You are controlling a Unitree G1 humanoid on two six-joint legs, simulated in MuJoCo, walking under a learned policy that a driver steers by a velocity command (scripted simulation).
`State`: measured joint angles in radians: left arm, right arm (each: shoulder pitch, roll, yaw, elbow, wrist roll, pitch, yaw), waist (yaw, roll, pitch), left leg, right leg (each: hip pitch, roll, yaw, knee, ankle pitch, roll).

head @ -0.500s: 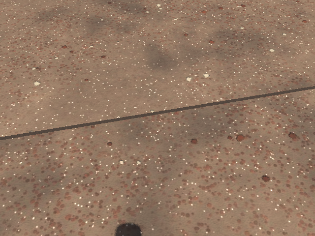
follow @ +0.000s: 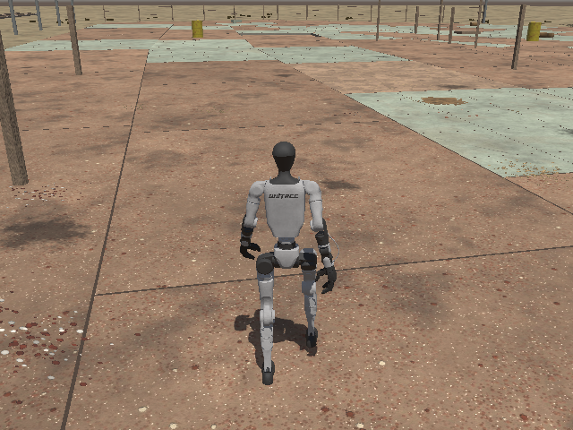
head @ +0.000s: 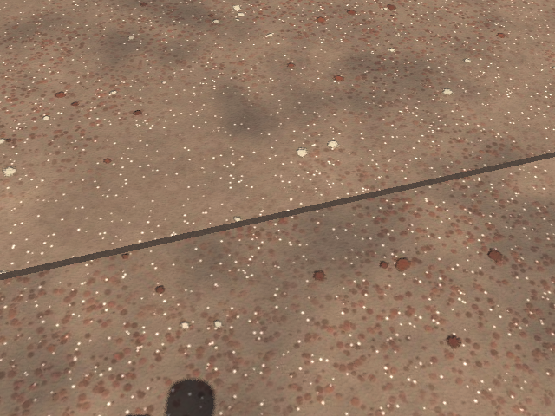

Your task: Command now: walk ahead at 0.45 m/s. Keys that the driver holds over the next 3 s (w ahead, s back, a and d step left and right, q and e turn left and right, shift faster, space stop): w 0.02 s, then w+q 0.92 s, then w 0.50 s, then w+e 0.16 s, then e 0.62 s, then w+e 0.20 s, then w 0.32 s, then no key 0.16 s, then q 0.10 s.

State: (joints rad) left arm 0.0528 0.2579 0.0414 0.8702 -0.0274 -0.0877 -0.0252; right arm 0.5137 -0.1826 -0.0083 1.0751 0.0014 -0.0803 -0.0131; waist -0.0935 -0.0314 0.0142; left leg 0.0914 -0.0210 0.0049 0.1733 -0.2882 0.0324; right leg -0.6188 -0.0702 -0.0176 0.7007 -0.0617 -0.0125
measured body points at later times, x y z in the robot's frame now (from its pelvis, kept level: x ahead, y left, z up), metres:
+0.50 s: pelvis +0.28 -0.04 +0.00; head +0.29 -0.02 +0.45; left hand +0.23 +0.23 -0.14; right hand +0.47 -0.27 -0.11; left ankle +0.41 +0.15 -0.68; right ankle +0.23 -0.14 -0.74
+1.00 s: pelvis +0.54 +0.09 +0.01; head +0.56 +0.13 +0.45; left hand +0.60 +0.42 -0.09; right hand +0.73 -0.13 -0.10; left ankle +0.49 +0.14 -0.74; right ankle +0.78 -0.01 -0.68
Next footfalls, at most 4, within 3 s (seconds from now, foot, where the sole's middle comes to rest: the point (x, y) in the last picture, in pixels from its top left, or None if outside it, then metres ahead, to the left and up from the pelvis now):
0.14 right None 0.27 -0.14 -0.78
0.68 left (192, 409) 0.52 0.16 -0.78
1.20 right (210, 280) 0.88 0.11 -0.78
1.70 left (86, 251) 1.00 0.46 -0.78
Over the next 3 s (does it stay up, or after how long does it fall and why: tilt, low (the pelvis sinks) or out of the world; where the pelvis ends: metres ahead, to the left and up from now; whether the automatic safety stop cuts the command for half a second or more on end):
stays up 1.24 0.31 -0.02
